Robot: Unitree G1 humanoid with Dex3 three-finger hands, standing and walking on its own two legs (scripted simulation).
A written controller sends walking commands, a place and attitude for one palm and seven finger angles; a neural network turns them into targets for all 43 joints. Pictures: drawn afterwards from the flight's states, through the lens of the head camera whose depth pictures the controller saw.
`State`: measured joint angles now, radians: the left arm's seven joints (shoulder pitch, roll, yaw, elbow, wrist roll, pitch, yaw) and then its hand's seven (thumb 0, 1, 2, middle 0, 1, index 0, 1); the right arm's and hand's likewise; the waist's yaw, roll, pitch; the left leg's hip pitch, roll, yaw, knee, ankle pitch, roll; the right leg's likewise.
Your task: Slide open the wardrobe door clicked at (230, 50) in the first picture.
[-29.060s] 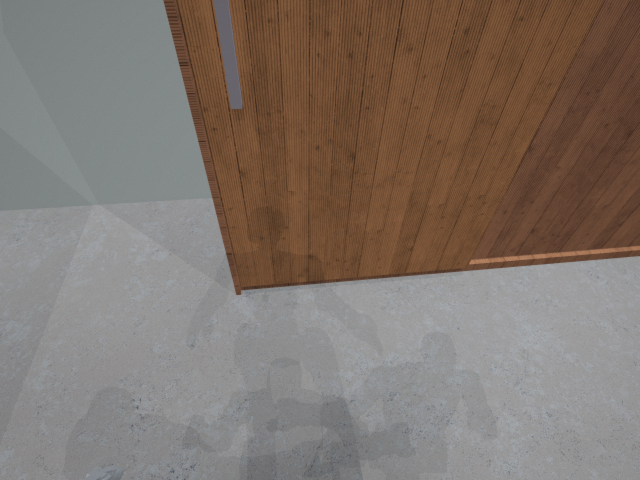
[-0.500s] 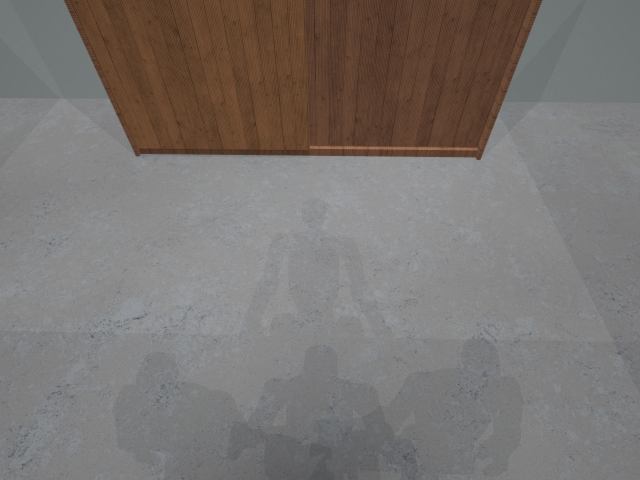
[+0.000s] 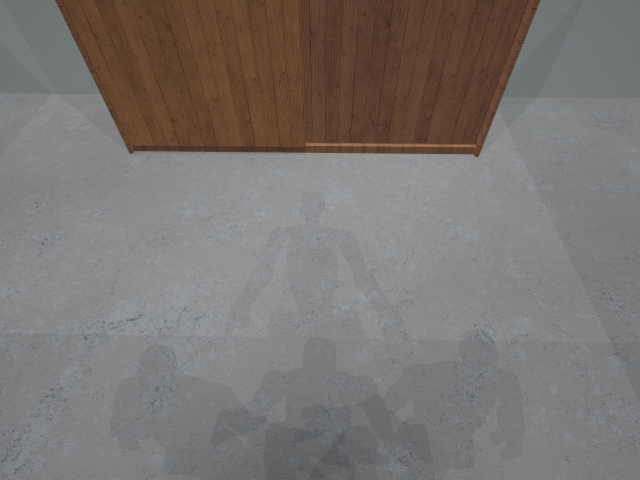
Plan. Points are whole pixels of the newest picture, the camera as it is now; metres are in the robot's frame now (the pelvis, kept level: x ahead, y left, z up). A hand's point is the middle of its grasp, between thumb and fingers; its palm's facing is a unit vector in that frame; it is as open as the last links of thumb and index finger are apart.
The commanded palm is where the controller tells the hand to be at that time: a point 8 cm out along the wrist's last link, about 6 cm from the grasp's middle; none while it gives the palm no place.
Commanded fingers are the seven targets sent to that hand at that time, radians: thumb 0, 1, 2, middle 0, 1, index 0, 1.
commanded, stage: look to check the result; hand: left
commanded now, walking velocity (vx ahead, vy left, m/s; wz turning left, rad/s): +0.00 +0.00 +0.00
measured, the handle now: out of the picture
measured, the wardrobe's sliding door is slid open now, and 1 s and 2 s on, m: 0.00 0.00 0.00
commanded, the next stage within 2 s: none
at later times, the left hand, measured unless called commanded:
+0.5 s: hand out of the picture +0.10 +0.24 -0.15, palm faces -0.05 -0.94 -0.34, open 7.4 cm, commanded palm none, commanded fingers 0.00 0.90 0.90 -0.20 -0.30 -0.20 -0.30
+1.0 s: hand out of the picture +0.09 +0.25 -0.16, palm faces -0.06 -0.94 -0.34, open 7.4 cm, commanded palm none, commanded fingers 0.00 0.90 0.90 -0.20 -0.30 -0.20 -0.30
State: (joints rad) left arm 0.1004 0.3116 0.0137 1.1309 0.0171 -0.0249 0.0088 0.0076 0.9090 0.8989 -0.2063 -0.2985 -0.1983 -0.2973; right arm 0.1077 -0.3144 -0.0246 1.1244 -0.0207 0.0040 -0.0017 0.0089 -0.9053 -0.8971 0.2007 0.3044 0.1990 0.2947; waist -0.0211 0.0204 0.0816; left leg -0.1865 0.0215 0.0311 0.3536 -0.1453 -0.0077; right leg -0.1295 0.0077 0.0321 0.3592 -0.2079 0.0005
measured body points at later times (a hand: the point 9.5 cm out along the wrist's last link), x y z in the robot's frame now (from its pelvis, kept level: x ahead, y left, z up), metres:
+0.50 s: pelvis +0.01 +0.00 +0.00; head +0.04 -0.01 +0.45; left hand +0.11 +0.29 -0.13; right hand +0.09 -0.29 -0.14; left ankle +0.03 +0.12 -0.75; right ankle -0.01 -0.12 -0.75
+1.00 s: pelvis +0.01 +0.00 +0.00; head +0.03 +0.00 +0.45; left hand +0.10 +0.30 -0.13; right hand +0.08 -0.29 -0.14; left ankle +0.03 +0.12 -0.75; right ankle -0.01 -0.12 -0.75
